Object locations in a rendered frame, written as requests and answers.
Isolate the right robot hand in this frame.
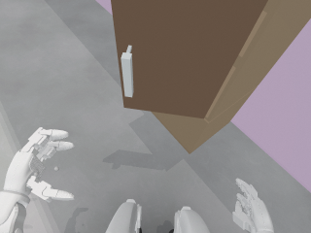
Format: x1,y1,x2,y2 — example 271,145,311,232
232,178,274,233

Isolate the cupboard door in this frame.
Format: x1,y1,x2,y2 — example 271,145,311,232
111,0,268,119

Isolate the handle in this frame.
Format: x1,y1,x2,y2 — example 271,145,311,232
121,45,134,97

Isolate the left robot forearm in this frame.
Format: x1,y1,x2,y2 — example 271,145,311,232
0,190,30,233

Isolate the robot left thigh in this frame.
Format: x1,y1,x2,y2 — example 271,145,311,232
105,202,142,233

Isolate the left robot hand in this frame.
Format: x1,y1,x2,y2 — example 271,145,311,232
3,127,75,203

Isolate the robot thigh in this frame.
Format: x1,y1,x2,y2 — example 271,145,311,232
105,202,142,233
174,209,211,233

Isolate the robot right thigh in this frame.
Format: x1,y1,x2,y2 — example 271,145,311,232
174,209,211,233

